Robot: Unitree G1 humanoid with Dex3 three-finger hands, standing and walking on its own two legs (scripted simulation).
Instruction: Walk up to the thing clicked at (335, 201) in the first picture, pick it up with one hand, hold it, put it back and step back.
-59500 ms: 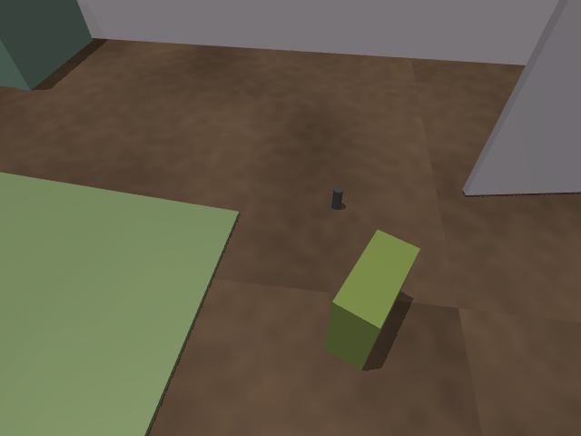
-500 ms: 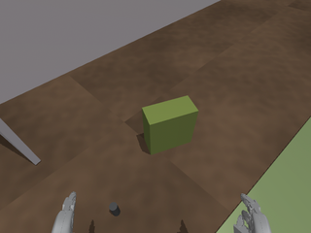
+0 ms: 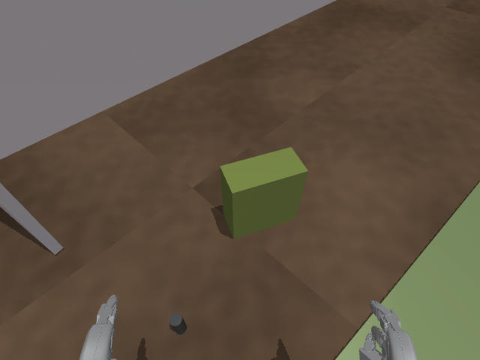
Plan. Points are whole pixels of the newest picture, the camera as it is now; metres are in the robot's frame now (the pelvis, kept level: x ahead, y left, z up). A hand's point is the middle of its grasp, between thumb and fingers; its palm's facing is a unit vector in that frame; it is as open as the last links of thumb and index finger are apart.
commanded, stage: home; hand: left
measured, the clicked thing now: (178, 323) +0.36 +0.24 -0.67
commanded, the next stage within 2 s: stand in 0.08 s
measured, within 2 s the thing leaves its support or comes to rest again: neither
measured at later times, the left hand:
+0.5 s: hand (138, 350) +0.17 +0.18 -0.06, palm faces +0.09 -0.95 -0.29, open 12.5 cm
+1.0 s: hand out of the picture +0.05 +0.25 -0.11, palm faces +0.02 -0.94 -0.34, open 7.4 cm
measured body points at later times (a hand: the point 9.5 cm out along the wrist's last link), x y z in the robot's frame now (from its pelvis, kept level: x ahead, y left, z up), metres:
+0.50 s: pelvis +0.00 +0.00 +0.00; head +0.03 +0.00 +0.45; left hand +0.16 +0.23 -0.04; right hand +0.17 -0.24 -0.08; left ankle +0.01 +0.12 -0.69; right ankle +0.00 -0.12 -0.69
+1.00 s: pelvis -0.01 +0.01 +0.05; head -0.01 +0.01 +0.50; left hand +0.05 +0.30 -0.08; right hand +0.07 -0.27 -0.09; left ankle +0.01 +0.12 -0.69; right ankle +0.00 -0.12 -0.69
